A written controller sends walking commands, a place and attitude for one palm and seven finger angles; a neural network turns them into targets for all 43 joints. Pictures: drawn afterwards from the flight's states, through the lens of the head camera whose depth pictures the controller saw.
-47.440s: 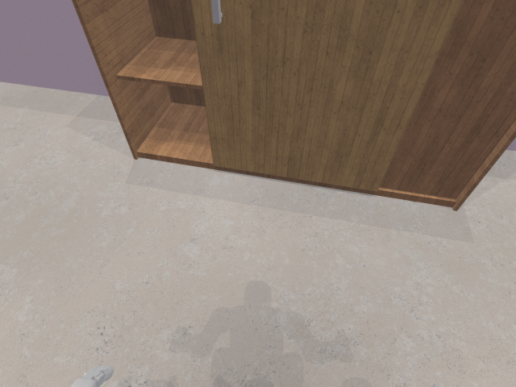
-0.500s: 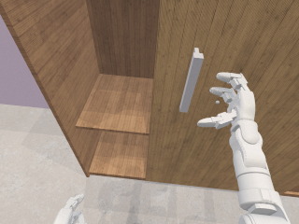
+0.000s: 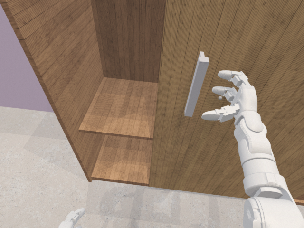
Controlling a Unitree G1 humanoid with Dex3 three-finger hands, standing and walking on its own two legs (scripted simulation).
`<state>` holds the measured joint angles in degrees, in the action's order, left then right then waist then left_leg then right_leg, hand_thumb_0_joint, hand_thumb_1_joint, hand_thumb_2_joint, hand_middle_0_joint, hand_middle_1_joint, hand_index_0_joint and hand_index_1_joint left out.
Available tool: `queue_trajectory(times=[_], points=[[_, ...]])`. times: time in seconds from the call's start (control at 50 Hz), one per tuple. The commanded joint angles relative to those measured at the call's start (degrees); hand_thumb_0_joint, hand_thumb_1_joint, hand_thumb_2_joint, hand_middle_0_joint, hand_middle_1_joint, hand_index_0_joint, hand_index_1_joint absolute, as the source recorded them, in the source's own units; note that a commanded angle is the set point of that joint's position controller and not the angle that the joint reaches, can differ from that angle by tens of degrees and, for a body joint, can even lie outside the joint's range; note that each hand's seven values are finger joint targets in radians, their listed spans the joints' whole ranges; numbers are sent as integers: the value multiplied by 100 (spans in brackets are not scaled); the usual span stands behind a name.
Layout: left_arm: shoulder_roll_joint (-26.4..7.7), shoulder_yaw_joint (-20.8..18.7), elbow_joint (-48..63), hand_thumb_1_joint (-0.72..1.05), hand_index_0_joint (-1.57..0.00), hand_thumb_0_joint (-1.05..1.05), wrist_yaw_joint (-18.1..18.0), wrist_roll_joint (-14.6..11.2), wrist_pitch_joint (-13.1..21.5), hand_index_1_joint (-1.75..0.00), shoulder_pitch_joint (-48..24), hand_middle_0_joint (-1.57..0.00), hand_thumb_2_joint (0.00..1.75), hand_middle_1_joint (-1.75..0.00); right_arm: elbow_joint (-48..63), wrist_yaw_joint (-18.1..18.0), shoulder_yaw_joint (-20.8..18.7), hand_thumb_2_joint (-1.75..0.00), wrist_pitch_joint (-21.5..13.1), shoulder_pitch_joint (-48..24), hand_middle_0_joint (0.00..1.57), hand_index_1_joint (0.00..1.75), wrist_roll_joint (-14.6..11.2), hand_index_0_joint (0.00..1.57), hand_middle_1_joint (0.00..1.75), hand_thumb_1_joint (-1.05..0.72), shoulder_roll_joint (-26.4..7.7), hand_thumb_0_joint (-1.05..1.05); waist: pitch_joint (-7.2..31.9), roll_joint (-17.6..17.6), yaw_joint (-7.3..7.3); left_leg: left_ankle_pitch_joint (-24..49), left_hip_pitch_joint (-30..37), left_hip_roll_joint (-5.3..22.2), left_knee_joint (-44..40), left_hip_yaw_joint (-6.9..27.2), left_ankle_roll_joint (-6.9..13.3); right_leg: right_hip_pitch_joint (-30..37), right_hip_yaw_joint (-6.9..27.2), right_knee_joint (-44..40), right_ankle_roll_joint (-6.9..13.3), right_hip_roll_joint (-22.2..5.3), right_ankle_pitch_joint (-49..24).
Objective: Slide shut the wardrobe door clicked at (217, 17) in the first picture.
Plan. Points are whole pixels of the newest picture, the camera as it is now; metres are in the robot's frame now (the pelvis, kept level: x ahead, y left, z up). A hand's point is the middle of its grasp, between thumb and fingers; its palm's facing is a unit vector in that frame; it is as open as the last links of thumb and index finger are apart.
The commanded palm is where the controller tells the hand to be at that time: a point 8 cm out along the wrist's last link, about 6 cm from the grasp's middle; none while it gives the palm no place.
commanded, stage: move the hooked fingers beside the handle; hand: right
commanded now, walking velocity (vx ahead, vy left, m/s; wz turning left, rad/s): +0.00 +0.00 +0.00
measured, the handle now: (194, 86) +0.48 -0.08 +0.14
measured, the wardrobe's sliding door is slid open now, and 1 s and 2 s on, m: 0.38 0.38 0.38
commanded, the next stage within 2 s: feel for the door with the fingertips in 0.64 s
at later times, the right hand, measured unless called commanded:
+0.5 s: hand (219, 103) +0.42 -0.14 +0.14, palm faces +0.08 +1.00 +0.02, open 14.0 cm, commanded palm +0.39 -0.19 +0.15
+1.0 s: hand (207, 94) +0.42 -0.10 +0.16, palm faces +0.01 +1.00 -0.02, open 14.0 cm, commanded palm +0.39 -0.15 +0.14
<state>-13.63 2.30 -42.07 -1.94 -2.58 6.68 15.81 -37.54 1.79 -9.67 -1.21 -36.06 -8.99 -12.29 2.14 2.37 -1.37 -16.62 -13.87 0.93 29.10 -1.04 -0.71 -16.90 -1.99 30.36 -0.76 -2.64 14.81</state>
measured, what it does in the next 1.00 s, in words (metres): stands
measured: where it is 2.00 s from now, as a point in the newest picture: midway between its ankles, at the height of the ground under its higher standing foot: outside the picture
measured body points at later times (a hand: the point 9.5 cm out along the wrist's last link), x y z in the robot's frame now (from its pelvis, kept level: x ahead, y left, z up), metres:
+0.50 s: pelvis +0.00 +0.00 +0.00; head +0.02 +0.01 +0.45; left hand +0.13 +0.24 -0.11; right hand +0.41 -0.19 +0.14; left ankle -0.01 +0.13 -0.74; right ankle +0.01 -0.13 -0.74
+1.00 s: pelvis +0.00 +0.00 +0.00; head +0.01 +0.01 +0.45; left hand +0.12 +0.24 -0.12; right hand +0.42 -0.16 +0.17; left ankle -0.01 +0.13 -0.74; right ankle +0.01 -0.13 -0.74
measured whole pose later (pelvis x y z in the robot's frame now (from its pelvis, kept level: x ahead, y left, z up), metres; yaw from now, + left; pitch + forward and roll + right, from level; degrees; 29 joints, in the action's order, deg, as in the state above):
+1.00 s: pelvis +0.00 +0.00 +0.00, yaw +0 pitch +2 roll +0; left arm -13.1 1.7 -42.0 -1.3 -2.0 7.3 14.8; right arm -34.7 -1.8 -5.6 -4.3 -36.6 -7.3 -8.9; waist 1.8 2.3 -1.5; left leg -17.4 -15.1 1.0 30.3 -1.4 -0.6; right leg -18.3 -1.6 31.6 -0.9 -2.6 15.4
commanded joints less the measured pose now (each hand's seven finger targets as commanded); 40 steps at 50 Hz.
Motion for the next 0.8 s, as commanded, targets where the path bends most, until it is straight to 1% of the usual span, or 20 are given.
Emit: queue_trajectory(times=[0.0,0.06,0.08,0.1,0.14,0.18,0.22,0.26,0.32,0.4,0.42,0.46,0.5,0.56,0.58,0.62,0.64,0.68,0.74,0.78], points=[[-752,-305,948,90,-20,0,-100,-14,213,-30,-347,-20,90,-30,1103,126,-459,-30,-83,-1825,30,120,-149,30,120,50,-900,0,1446,-540,109,1596,212,-175,-429,-125,122,594,-82,-330,262,265,-1026],[-669,-349,1081,90,-20,0,-55,65,374,-30,-347,-20,90,-30,2721,22,-534,-30,-870,-2555,30,120,-119,30,120,50,-1217,0,2378,-147,102,2271,591,-203,-233,-69,126,1182,-41,-192,270,246,-1690],[-623,-355,1073,90,-20,0,-41,71,442,-30,-377,-20,90,-30,3033,-3,-425,-30,-1083,-2662,30,120,-90,30,120,50,-1161,0,2554,162,77,2401,570,-209,-178,-57,136,1420,-33,-140,254,230,-1885],[-624,-363,1014,90,-20,0,-38,85,494,-30,-347,-20,90,-30,3167,-36,-438,-30,-1225,-2764,30,120,-69,30,120,50,-1220,0,2625,123,26,2457,533,-222,-162,-69,129,1558,-3,-104,251,207,-1994],[-642,-376,881,90,-20,0,-30,69,528,-30,-338,-20,90,-30,2986,-25,-170,-30,-1248,-2732,30,120,4,30,120,50,-1051,0,2318,99,-105,2326,326,-232,-209,-96,116,1574,11,-107,244,162,-1942],[-674,-347,756,90,-20,0,-45,-7,514,-30,-375,-20,90,-30,2060,45,106,-30,-910,-2458,30,120,-24,30,120,50,-618,0,1501,-54,-202,1832,-57,-245,-341,-148,107,1196,1,-204,246,175,-1336],[-745,-320,677,90,-20,0,-86,-63,417,-30,-348,-20,90,-30,1027,125,114,-30,-436,-2015,30,120,-62,30,120,50,-523,0,752,-395,-179,1296,-314,-238,-485,-188,104,707,19,-330,240,195,-755],[-797,-292,701,90,-20,0,-96,-88,312,-30,-328,-20,90,-30,312,166,99,-30,-34,-1643,30,120,-90,30,120,50,-413,0,474,-698,-110,1026,-403,-200,-580,-186,84,418,-12,-360,263,241,-498],[-817,-301,813,90,-20,0,-122,-57,225,-30,-326,-20,90,-30,485,144,-268,-30,37,-2023,30,120,-134,30,120,50,-786,0,947,-600,-38,1107,-232,-160,-513,-131,91,434,-23,-310,267,268,-622],[-680,-336,1048,90,-20,0,-65,78,356,-30,-352,-20,90,-30,2500,-82,-705,-30,-898,-2912,30,120,-81,30,120,50,-1434,0,2531,-115,107,2308,590,-173,-147,-50,131,1173,5,-126,263,268,-1731],[-639,-349,1072,90,-20,0,-47,100,417,-30,-370,-20,90,-30,2871,-120,-633,-30,-1126,-2958,30,120,-37,30,120,50,-1399,0,2823,69,106,2545,651,-184,-52,-60,135,1433,12,-72,244,246,-2028],[-621,-365,991,90,-20,0,-16,129,498,-30,-330,-20,90,-30,3138,-163,-474,-30,-1368,-2864,30,120,36,30,120,50,-1331,0,2880,159,35,2693,564,-206,-29,-69,116,1673,44,-34,230,182,-2310],[-644,-372,832,90,-20,0,-8,72,508,-30,-316,-20,90,-30,2472,-80,-275,-30,-1191,-2507,30,120,44,30,120,50,-1034,0,2280,63,-65,2531,304,-228,-110,-116,118,1507,12,-52,219,155,-2137],[-715,-332,760,90,-20,0,-2,-59,385,-30,-336,-20,90,-30,967,132,260,-30,-429,-1684,30,120,4,30,120,50,-269,0,877,-417,-131,1878,-172,-241,-334,-228,117,730,-22,-240,231,171,-1283],[-737,-329,766,90,-20,0,-10,-94,337,-30,-320,-20,90,-30,744,177,464,-30,-187,-1652,30,120,-29,30,120,50,-20,0,648,-460,-159,1600,-331,-235,-396,-249,106,603,-20,-287,226,185,-1007],[-789,-315,814,90,-20,0,-25,-121,249,-30,-315,-20,90,-30,300,201,286,-30,202,-1197,30,120,-140,30,120,50,-27,0,476,-673,-18,1305,-368,-220,-493,-247,107,388,-15,-333,237,211,-755],[-829,-319,820,90,-20,0,-28,-98,205,-30,-314,-20,90,-30,301,156,-22,-30,247,-1156,30,120,-151,30,120,50,-315,0,608,-789,66,1322,-232,-215,-488,-251,121,379,-18,-325,243,232,-808],[-771,-323,955,90,-20,0,-42,-45,163,-30,-351,-20,90,-30,1095,44,-172,-30,86,-1757,30,120,-139,30,120,50,-552,0,1140,-586,34,1484,-61,-189,-383,-201,113,520,-22,-275,250,256,-987],[-679,-354,1053,90,-20,0,-34,76,283,-30,-369,-20,90,-30,2733,-258,-494,-30,-703,-2603,30,120,-35,30,120,50,-1162,0,2151,-376,77,2033,361,-198,-189,-115,101,1048,17,-145,265,213,-1610],[-558,-362,1005,90,-20,0,-2,122,426,-30,-354,-20,90,-30,3354,-402,-81,-30,-1188,-3010,30,120,53,30,120,50,-779,0,2515,69,-62,2202,259,-223,-81,-119,109,1546,58,-50,230,186,-1937]])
